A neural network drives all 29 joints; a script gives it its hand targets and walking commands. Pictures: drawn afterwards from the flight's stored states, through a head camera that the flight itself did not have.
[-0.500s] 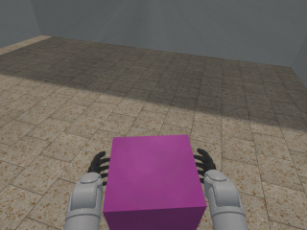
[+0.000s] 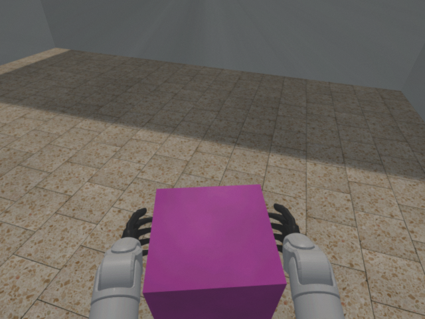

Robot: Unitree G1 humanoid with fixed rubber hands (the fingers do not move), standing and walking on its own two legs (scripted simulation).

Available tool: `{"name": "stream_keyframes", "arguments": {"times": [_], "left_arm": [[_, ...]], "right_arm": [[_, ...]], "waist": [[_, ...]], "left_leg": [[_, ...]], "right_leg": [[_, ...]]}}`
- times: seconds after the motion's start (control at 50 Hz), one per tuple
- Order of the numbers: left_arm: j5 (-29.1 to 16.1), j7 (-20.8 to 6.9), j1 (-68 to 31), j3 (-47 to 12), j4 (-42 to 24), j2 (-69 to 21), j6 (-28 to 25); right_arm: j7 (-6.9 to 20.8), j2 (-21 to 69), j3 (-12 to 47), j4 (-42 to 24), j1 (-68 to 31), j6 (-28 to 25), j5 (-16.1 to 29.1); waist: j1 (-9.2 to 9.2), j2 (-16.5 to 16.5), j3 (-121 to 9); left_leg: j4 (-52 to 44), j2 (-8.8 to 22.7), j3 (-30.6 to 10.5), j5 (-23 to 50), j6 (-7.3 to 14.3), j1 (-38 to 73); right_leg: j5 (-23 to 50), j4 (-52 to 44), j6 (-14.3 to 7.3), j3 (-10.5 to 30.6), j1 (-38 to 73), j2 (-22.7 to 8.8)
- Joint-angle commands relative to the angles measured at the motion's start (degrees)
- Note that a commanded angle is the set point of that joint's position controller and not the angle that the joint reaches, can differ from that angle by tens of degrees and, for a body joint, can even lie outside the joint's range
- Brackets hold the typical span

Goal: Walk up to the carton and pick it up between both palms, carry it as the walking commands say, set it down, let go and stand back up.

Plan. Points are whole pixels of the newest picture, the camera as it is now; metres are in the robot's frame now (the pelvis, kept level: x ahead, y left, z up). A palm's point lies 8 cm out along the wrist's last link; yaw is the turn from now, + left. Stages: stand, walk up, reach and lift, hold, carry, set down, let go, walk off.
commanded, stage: hold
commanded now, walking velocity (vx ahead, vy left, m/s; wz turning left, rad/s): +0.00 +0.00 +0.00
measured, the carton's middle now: (211, 263) +0.28 +0.00 -0.02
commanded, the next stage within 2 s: carry in 0.42 s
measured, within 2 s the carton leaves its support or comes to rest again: neither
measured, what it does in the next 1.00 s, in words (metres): steps on the spot, turning left: left foot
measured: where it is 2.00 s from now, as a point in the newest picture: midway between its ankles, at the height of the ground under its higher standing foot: outside the picture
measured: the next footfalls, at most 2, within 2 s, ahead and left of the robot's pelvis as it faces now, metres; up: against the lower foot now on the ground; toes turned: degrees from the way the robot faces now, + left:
left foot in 0.72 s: +0.07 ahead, +0.16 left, +0.00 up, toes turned +20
right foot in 1.06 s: +0.05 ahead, +0.01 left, +0.00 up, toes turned +11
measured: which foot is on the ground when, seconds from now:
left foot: down 0.00-0.48, up 0.50-0.70, down 0.72-1.00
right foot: down 0.00-0.72, up 0.74-1.00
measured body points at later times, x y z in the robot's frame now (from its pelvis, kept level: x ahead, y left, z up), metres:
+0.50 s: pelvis +0.00 +0.00 -0.01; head -0.04 +0.00 +0.44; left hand +0.30 +0.16 +0.04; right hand +0.31 -0.14 +0.05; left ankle +0.03 +0.14 -0.74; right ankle +0.02 -0.13 -0.74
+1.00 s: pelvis -0.01 +0.09 -0.03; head -0.04 +0.08 +0.42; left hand +0.20 +0.32 +0.06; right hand +0.29 +0.02 +0.07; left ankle +0.03 +0.14 -0.74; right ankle +0.01 -0.01 -0.72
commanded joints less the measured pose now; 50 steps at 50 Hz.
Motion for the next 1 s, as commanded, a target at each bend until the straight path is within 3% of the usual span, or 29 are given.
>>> {"name": "stream_keyframes", "arguments": {"times": [0.0, 0.04, 0.06, 0.08, 0.12, 0.14, 0.16, 0.24, 0.26, 0.3, 0.38, 0.4, 0.44, 0.48, 0.5, 0.52, 0.54, 0.58, 0.64, 0.68, 0.7, 0.72, 0.74, 0.76, 0.82, 0.84, 0.88, 0.92, 0.98], "left_arm": [[-16.2, -11.9, -31.2, -33.7, -3.9, -53.5, -1.7], [-15.9, -12.4, -30.2, -34.1, -2.9, -53.5, -1.5], [-15.5, -12.3, -29.5, -33.6, -1.2, -54.5, -0.9], [-14.3, -11.7, -29.3, -32.9, -1.7, -54.0, -1.1], [-15.4, -11.8, -30.7, -33.5, -2.9, -54.6, -1.4], [-15.5, -11.5, -33.0, -35.5, -4.2, -55.6, -1.5], [-16.4, -11.9, -29.6, -34.0, -2.7, -56.4, -1.6], [-14.8, -12.2, -31.2, -32.9, -1.9, -53.3, -2.1], [-15.4, -12.5, -32.8, -33.7, -1.3, -54.8, -2.1], [-15.5, -13.2, -28.6, -32.4, 0.3, -54.6, -2.3], [-16.7, -12.7, -28.1, -33.9, -2.3, -55.1, -1.5], [-17.5, -12.3, -32.8, -35.2, -2.0, -54.1, -2.3], [-17.5, -11.1, -28.8, -35.6, -5.5, -50.6, -1.8], [-18.4, -9.8, -25.8, -36.9, -7.8, -50.2, -1.0], [-21.6, -9.4, -31.1, -40.0, -14.6, -50.1, -0.3], [-22.0, -8.9, -28.9, -40.9, -15.0, -49.7, 1.5], [-23.8, -8.3, -27.9, -43.8, -17.1, -50.3, 3.1], [-24.9, -7.5, -27.8, -44.5, -18.7, -51.0, 5.5], [-28.5, -6.3, -24.8, -47.9, -26.7, -48.7, 11.5], [-28.2, -6.0, -22.3, -48.4, -30.0, -47.1, 15.2], [-28.5, -6.0, -20.0, -48.5, -30.3, -45.6, 17.5], [-29.9, -6.2, -21.4, -51.0, -32.5, -45.7, 19.2], [-32.2, -6.6, -29.0, -50.9, -34.2, -47.6, 20.5], [-32.9, -7.2, -28.7, -50.9, -35.8, -47.6, 21.7], [-37.8, -8.1, -31.4, -54.2, -37.9, -52.0, 23.6], [-38.1, -8.6, -30.4, -53.3, -36.9, -51.5, 24.4], [-38.1, -8.8, -26.7, -53.3, -36.9, -50.5, 25.2], [-38.3, -8.2, -26.4, -52.2, -38.9, -50.6, 25.8], [-36.4, -8.3, -23.8, -50.9, -37.2, -50.2, 26.2]], "right_arm": [[13.1, 52.7, 29.9, -2.1, -28.7, -1.1, 13.7], [13.0, 51.7, 29.7, -3.0, -28.3, -1.2, 13.3], [12.9, 49.8, 28.1, -2.1, -28.7, -1.6, 13.1], [13.4, 51.1, 28.9, -2.7, -30.7, -1.7, 13.4], [13.6, 50.7, 29.4, -3.1, -31.0, -1.5, 14.0], [13.5, 52.4, 29.1, -1.9, -30.2, -2.1, 13.8], [13.7, 52.6, 31.0, -3.0, -29.9, -2.0, 14.9], [13.6, 52.0, 30.0, -1.8, -30.9, -2.2, 14.3], [13.9, 51.8, 29.2, -0.9, -31.3, -2.0, 13.7], [13.6, 51.9, 29.7, -1.7, -30.8, -2.0, 13.2], [13.3, 52.6, 31.6, -2.7, -27.6, -1.3, 14.1], [12.7, 51.1, 33.9, -2.7, -31.6, -1.7, 16.1], [12.7, 52.9, 34.9, -3.5, -29.9, -0.6, 18.2], [12.0, 50.3, 38.5, -10.2, -30.3, 0.6, 20.3], [11.8, 53.6, 40.9, -11.6, -31.7, 2.2, 22.7], [11.8, 52.1, 41.5, -15.0, -33.8, 3.7, 24.3], [11.0, 50.8, 42.1, -17.2, -31.8, 4.9, 24.6], [10.6, 49.1, 42.7, -21.2, -35.3, 7.2, 26.4], [9.0, 46.5, 45.2, -26.4, -30.0, 13.5, 29.9], [8.7, 46.4, 45.3, -27.4, -23.9, 17.1, 29.7], [8.5, 44.6, 43.3, -24.3, -16.7, 19.0, 28.1], [8.2, 42.7, 42.1, -24.1, -15.3, 20.2, 27.6], [8.5, 46.4, 42.2, -25.4, -20.2, 21.5, 28.7], [8.4, 47.9, 43.4, -29.6, -23.3, 22.4, 29.5], [7.3, 49.0, 42.4, -31.8, -21.1, 23.9, 28.4], [6.9, 47.4, 43.1, -35.7, -23.1, 23.7, 28.2], [6.4, 47.7, 42.9, -36.5, -21.2, 24.6, 27.9], [6.3, 47.6, 43.3, -36.3, -17.9, 25.2, 27.9], [6.9, 48.5, 42.9, -34.5, -18.5, 26.0, 28.3]], "waist": [[-0.74, -0.2, -10.0], [-0.38, -0.8, -11.0], [-1.23, 5.0, -8.1], [-0.23, 1.4, -8.9], [0.32, 1.7, -9.2], [-1.95, 3.6, -7.6], [0.84, 3.6, -8.8], [1.14, 1.9, -10.6], [-1.17, 0.8, -7.3], [-0.61, -3.0, -6.5], [0.18, -2.2, -10.6], [0.04, 2.8, -12.3], [1.66, 7.4, -15.3], [1.99, -3.1, -18.3], [1.42, -9.4, -19.5], [0.94, -12.2, -19.7], [0.90, -9.2, -20.1], [0.67, -4.5, -16.9], [0.54, -13.8, -19.1], [-1.67, -12.9, -22.2], [-1.24, 1.0, -19.7], [-0.92, 21.1, -20.3], [-0.73, 21.0, -20.9], [-0.94, 10.8, -22.3], [-0.90, 3.1, -22.9], [-0.99, 2.4, -23.1], [-0.98, 7.3, -22.3], [-1.03, 5.0, -24.1], [-0.61, 7.8, -22.2]], "left_leg": [[-4.2, -3.7, 3.2, 7.1, 0.3, 3.6], [-4.9, -3.4, 3.3, 6.1, -0.1, 5.8], [-5.3, -3.5, 3.6, 3.5, -0.2, 5.2], [-5.8, -3.6, 3.6, 3.2, -0.2, 4.2], [-6.0, -3.4, 3.8, 2.7, -0.2, 2.7], [-5.0, -3.8, 3.9, 0.9, -0.3, 2.4], [-5.5, -4.0, 4.0, 2.0, 0.1, 1.8], [-4.6, -3.7, 4.0, 2.1, 0.4, 3.4], [-5.5, -3.3, 3.9, -1.4, 0.4, 2.6], [-4.9, -3.7, 3.4, 1.6, 1.1, 2.6], [-4.3, -3.4, 2.8, 8.9, 0.7, 5.2], [2.4, 6.0, -3.0, 14.2, 3.1, -7.7], [6.6, 5.7, -5.1, 6.8, 3.0, -17.3], [20.8, 1.8, 0.5, 2.7, 0.9, -24.2], [30.0, 1.1, 4.4, -15.0, 0.8, -29.2], [36.0, 3.3, 6.0, -20.3, 0.5, -32.9], [34.6, 4.7, 5.9, -21.2, -0.1, -35.2], [32.2, 5.5, 7.6, -15.9, -0.4, -33.1], [19.5, 5.3, 7.6, -10.7, 0.8, -24.8], [6.2, 2.4, 11.2, -4.1, 2.7, -10.8], [0.1, 4.8, 5.8, 1.9, 3.5, -6.5], [-3.2, 21.5, -17.1, 29.2, 9.7, 0.6], [-0.4, 22.7, -13.7, 29.5, 14.8, -1.4], [0.8, 19.8, -10.7, 28.0, 14.1, -2.7], [0.2, 15.9, -7.1, 16.1, 11.7, -5.8], [-1.5, 16.1, -6.9, 8.1, 11.8, -7.8], [-3.3, 16.5, -7.2, 10.2, 13.0, -6.5], [-2.8, 20.1, -11.3, 11.2, 13.0, -4.1], [-5.0, 17.3, -9.6, 9.1, 11.7, -8.0]], "right_leg": [[7.3, -5.1, -0.7, -3.5, -2.5, 3.3], [4.7, -5.8, -0.9, -4.1, -2.0, 4.1], [3.0, -6.3, -1.8, -3.6, -4.3, 3.0], [2.8, -5.8, -1.4, -3.8, -2.6, 3.5], [2.3, -5.5, -1.1, -4.0, -2.2, 4.0], [1.6, -5.1, -1.5, -3.8, -3.8, 3.2], [2.5, -5.0, -1.3, -4.4, -2.7, 3.4], [1.6, -5.7, -1.3, -3.5, -3.1, 3.2], [-1.8, -5.8, -1.3, -4.2, -6.2, 3.4], [0.3, -6.0, -0.4, -4.5, -5.7, 3.6], [7.8, -5.1, -0.6, -4.0, -2.3, 3.7], [4.4, 5.2, -1.3, -5.6, -6.5, -5.6], [-6.2, 3.5, -3.8, 0.4, -3.5, -8.5], [11.5, 0.7, -8.0, 10.3, -1.1, -18.5], [23.9, 0.4, -11.8, 14.4, 0.6, -25.1], [32.5, 0.6, -14.0, 14.5, 1.2, -28.2], [37.7, 1.7, -14.4, 13.7, 1.6, -29.3], [37.7, 3.2, -12.7, 6.9, -3.5, -26.4], [29.3, 7.6, -7.1, -1.1, -7.2, -23.0], [19.5, 16.4, -2.2, -6.3, -14.2, -20.7], [2.0, 23.6, 0.8, -11.8, -23.0, -15.2], [-22.0, 36.4, 6.5, -17.4, -37.4, -6.4], [-26.6, 41.2, 5.1, -11.6, -35.8, -8.0], [-24.5, 41.2, 5.2, -11.8, -35.8, -8.7], [-18.4, 44.4, 3.4, -11.9, -34.8, -9.0], [-17.8, 40.9, 2.9, -11.7, -32.8, -8.2], [-17.9, 34.8, 1.9, -12.8, -32.0, -6.6], [-17.0, 30.0, 0.8, -11.2, -29.7, -6.2], [-14.0, 19.4, -0.2, -11.9, -23.2, -4.4]]}}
